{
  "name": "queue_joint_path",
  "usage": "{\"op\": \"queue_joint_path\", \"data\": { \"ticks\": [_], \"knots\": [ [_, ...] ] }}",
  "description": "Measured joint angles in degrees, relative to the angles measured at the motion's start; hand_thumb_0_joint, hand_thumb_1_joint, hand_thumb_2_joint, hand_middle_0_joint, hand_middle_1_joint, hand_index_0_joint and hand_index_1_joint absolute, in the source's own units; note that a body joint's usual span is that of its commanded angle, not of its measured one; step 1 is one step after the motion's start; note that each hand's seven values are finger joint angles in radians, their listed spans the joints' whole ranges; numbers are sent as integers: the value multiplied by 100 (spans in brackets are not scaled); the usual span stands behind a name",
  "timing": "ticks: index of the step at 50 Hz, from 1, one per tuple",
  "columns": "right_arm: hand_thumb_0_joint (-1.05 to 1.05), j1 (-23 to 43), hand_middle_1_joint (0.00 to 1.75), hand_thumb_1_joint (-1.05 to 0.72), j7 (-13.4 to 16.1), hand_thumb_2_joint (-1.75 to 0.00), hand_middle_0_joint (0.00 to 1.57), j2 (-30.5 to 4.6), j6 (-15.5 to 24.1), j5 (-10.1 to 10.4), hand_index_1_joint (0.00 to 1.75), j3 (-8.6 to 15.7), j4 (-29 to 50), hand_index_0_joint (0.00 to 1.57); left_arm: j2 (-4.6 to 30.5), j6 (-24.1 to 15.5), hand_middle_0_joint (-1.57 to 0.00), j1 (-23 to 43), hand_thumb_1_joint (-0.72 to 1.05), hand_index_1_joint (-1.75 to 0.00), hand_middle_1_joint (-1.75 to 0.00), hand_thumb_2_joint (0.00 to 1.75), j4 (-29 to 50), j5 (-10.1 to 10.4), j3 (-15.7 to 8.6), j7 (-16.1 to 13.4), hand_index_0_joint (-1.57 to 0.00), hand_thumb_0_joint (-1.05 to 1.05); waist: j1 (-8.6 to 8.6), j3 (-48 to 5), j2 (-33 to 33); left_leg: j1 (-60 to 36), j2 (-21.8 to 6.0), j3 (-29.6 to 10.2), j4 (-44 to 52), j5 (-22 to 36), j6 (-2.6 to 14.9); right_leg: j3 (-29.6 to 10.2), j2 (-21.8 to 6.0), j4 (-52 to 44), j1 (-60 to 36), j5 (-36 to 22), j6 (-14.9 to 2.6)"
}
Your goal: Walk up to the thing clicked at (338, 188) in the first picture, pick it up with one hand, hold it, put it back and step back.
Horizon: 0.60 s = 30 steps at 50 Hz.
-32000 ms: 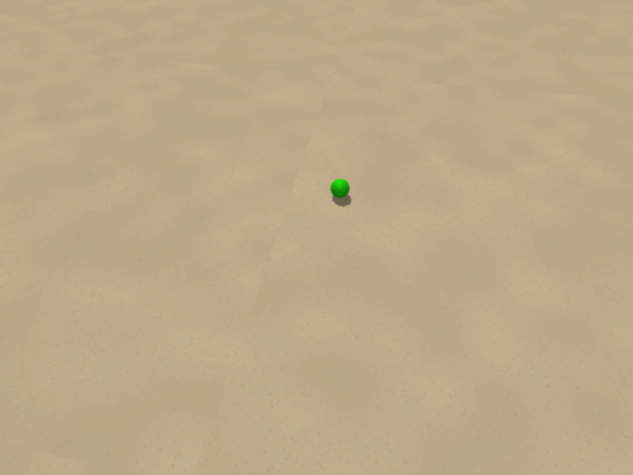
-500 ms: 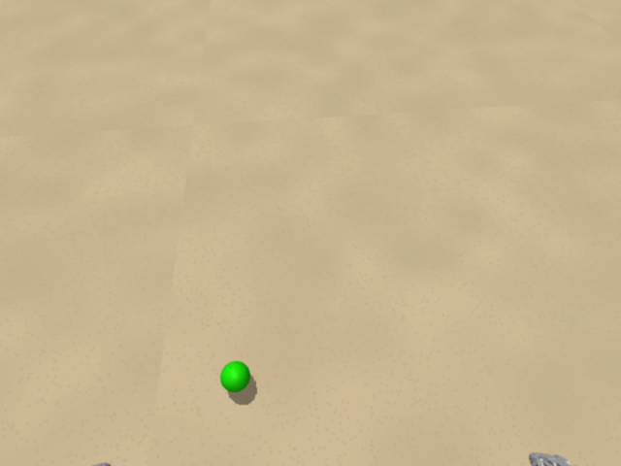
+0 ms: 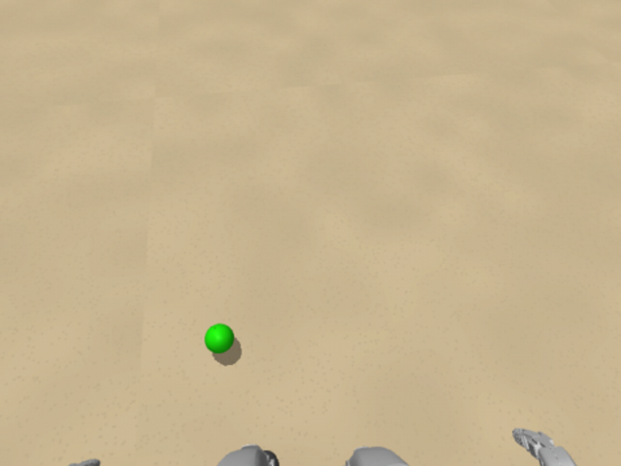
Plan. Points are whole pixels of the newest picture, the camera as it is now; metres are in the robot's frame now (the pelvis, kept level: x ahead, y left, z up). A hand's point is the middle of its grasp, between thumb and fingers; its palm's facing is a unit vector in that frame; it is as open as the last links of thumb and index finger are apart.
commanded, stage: step back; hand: left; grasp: from above
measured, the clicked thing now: (219, 338) +0.51 +0.25 -0.72
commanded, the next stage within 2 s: none
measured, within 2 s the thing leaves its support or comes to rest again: neither
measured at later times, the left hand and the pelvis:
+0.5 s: hand out of the picture -0.02 +0.26 -0.15, palm faces +0.07 -0.93 -0.37, open 7.4 cm; pelvis -0.15 -0.01 +0.00, yaw +4 degrees
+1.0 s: hand out of the picture -0.24 +0.22 -0.13, palm faces +0.02 -0.91 -0.42, open 7.4 cm; pelvis -0.30 -0.06 +0.00, yaw +0 degrees
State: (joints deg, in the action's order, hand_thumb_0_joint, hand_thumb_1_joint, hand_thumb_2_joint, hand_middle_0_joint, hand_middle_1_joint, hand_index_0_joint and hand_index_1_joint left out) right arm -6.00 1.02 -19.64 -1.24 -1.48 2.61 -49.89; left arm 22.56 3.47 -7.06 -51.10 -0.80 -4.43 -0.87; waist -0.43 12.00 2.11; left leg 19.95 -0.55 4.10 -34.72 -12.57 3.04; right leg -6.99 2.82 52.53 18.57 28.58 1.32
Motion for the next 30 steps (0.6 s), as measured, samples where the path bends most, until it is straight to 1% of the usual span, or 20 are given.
{"op": "queue_joint_path", "data": {
  "ticks": [2, 3, 5, 6, 8, 9, 10, 12, 14, 17, 19, 21, 22, 23, 24, 25, 26, 27, 28, 30],
  "knots": [
    [0, 48, 30, -90, -21, -90, 21, -43, -29, 2, 30, -11, 52, 21, -11, -37, -20, -50, 90, -30, -30, 90, -3, -4, -13, 25, -20, 0, 27, -11, -41, 131, -49, 68, -171, 4, -49, 140, -121, -727, -266, -182, -59],
    [0, 62, 30, -90, -34, -90, 21, -75, -53, 11, 30, -13, 65, 21, -22, -64, -20, -79, 90, -30, -30, 90, -6, -13, -18, 40, -20, 0, 43, -37, -74, 213, -76, 90, -282, -4, -81, 219, -164, -1160, -423, -417, -108],
    [0, 122, 30, -90, -47, -90, 21, -206, -121, 49, 30, 20, 3, 21, -175, -112, -20, -76, 90, -30, -30, 90, -61, -57, -24, 55, -20, 0, -16, 18, -433, 302, -268, -100, -471, 14, -154, 426, 18, -1442, -571, -730, -155],
    [0, 100, 30, -90, -47, -90, 21, -242, -164, 71, 30, 35, -40, 21, -238, -129, -20, -135, 90, -30, -30, 90, -44, -82, -10, 82, -20, 0, -57, -36, -555, 366, -246, -265, -559, -204, -170, 515, 63, -1480, -574, -791, -176],
    [0, 7, 30, -91, -31, -90, 21, -211, -238, 94, 30, 59, -125, 21, -247, -126, -20, -281, 90, -30, -30, 90, 34, -124, 19, 133, -20, 0, 42, -215, -430, 586, 155, -563, -1349, -1184, -247, 436, -75, -1437, -451, -850, -245],
    [0, -39, 30, -91, -39, -90, 21, -199, -252, 102, 30, 59, -156, 21, -245, -115, -20, -330, 90, -30, -30, 90, 59, -127, 11, 131, -20, 0, 116, -267, -329, 650, 353, -665, -1835, -1382, -264, 347, -159, -1480, -419, -919, -260],
    [0, -93, 30, -91, -54, -90, 21, -214, -248, 122, 30, 55, -171, 21, -258, -103, -20, -358, 90, -30, -30, 90, 76, -124, 3, 117, -20, 0, 147, -312, -279, 687, 520, -799, -2251, -1415, -273, 304, -222, -1587, -408, -1021, -259],
    [0, -219, 30, -91, -53, -90, 21, -277, -206, 156, 30, 50, -178, 21, -286, -87, -21, -354, 90, -30, -30, 90, 113, -119, -7, 88, -20, 0, 112, -409, -282, 716, 742, -1081, -2809, -1333, -302, 345, -292, -1838, -350, -1251, -219],
    [0, -350, 30, -91, -31, -90, 21, -345, -166, 166, 30, 43, -174, 21, -285, -83, -21, -275, 90, -30, -30, 90, 211, -128, -20, 72, -20, 0, 101, -443, -307, 609, 796, -1202, -3014, -1308, -350, 405, -311, -1975, -225, -1428, -212],
    [0, -504, 30, -91, 4, -90, 20, -413, -153, 156, 30, 35, -187, 21, -256, -117, -21, -98, 90, -30, -30, 90, 432, -139, -23, 31, -20, 0, 64, -381, -337, 201, 641, -1128, -2456, -1499, -413, 554, -331, -2015, -27, -1604, -196],
    [0, -575, 30, -91, 13, -90, 20, -407, -149, 126, 30, 37, -196, 21, -210, -122, -21, 53, 90, -30, -30, 90, 576, -140, -15, 8, -20, 0, 14, -297, -308, -150, 444, -943, -1669, -1575, -393, 688, -382, -1922, 119, -1659, -159],
    [0, -629, 30, -91, -2, -90, 20, -381, -113, 88, 30, 42, -199, 21, -138, -106, -21, 196, 90, -30, -30, 90, 697, -112, 11, 8, -20, 0, -33, -224, -243, -551, 271, -773, -623, -1232, -339, 807, -449, -1685, 322, -1645, -108],
    [0, -605, 30, -91, -3, -90, 20, -324, -88, 61, 30, 56, -231, 21, -76, -88, -21, 269, 90, -30, -30, 90, 732, -86, 15, 14, -20, 0, -34, -144, -115, -699, 303, -695, -248, -941, -265, 789, -532, -1508, 426, -1617, -72],
    [0, -543, 30, -91, -9, -90, 20, -212, -82, 22, 30, 59, -268, 21, 2, -57, -20, 322, 90, -30, -30, 90, 732, -62, -2, 14, -20, 0, 27, -27, 132, -765, 437, -565, -157, -829, -201, 647, -647, -1381, 482, -1619, -90],
    [1, -526, 30, -91, -37, -90, 20, -137, -79, -21, 30, 43, -261, 21, 29, -21, -20, 322, 90, -30, -30, 90, 702, -36, -16, 8, -20, 0, 81, 10, 253, -764, 470, -475, -152, -787, -163, 484, -599, -1197, 564, -1275, -137],
    [1, -534, 30, -91, -76, -90, 20, -109, -78, -51, 30, 15, -230, 21, 9, 18, -20, 285, 90, -30, -30, 90, 647, -31, -23, -6, -20, 0, 54, -20, 224, -701, 407, -489, -189, -763, -134, 343, -401, -830, 670, -689, -149],
    [1, -547, 30, -91, -97, -90, 20, -98, -65, -69, 30, -2, -202, 21, -22, 58, -20, 251, 90, -30, -30, 90, 574, -39, -15, -16, -20, 0, -34, -61, 128, -631, 315, -585, -202, -717, -110, 236, -166, -314, 772, -248, -155],
    [1, -561, 30, -91, -94, -90, 21, -83, -48, -80, 30, -14, -183, 21, -44, 92, -20, 228, 90, -30, -30, 90, 503, -38, -7, -10, -20, 0, -111, -95, 38, -584, 232, -692, -151, -634, -98, 141, 44, 228, 849, -25, -169],
    [1, -565, 30, -91, -82, -90, 21, -61, -43, -96, 30, -27, -170, 21, -49, 109, -20, 195, 90, -30, -30, 90, 458, -15, -6, 1, -20, 0, -130, -136, -2, -559, 171, -741, -39, -521, -99, 24, 211, 725, 910, 26, -193],
    [1, -526, 30, -90, -58, -90, 21, -25, -47, -95, 30, -52, -142, 21, -28, 86, -20, 68, 90, -30, -30, 90, 450, 35, -16, 19, -20, 0, -37, -236, 12, -492, 87, -690, 201, -300, -130, -179, 397, 1416, 968, -83, -227]
  ]
}}
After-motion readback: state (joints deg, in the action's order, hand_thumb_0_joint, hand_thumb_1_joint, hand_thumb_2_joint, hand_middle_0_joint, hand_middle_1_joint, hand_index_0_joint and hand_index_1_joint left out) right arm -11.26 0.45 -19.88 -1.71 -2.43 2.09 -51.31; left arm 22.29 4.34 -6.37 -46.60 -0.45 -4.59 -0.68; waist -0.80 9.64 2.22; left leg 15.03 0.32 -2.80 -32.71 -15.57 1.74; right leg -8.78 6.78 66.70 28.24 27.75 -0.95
